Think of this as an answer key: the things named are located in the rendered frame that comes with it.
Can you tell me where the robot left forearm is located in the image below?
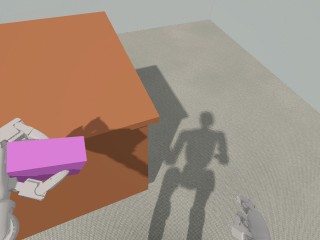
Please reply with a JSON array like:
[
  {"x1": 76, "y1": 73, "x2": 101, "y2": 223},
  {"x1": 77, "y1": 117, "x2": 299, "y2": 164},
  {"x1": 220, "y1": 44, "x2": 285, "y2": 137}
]
[{"x1": 0, "y1": 199, "x2": 20, "y2": 240}]

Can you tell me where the sponge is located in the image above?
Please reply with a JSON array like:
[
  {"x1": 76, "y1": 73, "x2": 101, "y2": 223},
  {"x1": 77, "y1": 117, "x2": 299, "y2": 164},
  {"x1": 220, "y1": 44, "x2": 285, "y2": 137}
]
[{"x1": 6, "y1": 136, "x2": 87, "y2": 183}]

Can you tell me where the left robot hand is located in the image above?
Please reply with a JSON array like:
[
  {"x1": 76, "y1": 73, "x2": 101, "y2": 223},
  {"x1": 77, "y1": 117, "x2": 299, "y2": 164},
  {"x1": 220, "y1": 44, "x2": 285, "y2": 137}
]
[{"x1": 0, "y1": 118, "x2": 70, "y2": 201}]

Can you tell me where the right robot hand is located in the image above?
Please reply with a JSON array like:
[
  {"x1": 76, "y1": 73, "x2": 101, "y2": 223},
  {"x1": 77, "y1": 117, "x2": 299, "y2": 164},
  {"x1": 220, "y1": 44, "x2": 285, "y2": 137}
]
[{"x1": 231, "y1": 194, "x2": 271, "y2": 240}]

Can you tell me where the table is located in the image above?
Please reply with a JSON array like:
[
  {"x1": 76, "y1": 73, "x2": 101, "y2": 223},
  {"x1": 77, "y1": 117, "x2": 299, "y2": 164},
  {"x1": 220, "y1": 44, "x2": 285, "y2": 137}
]
[{"x1": 0, "y1": 11, "x2": 160, "y2": 240}]

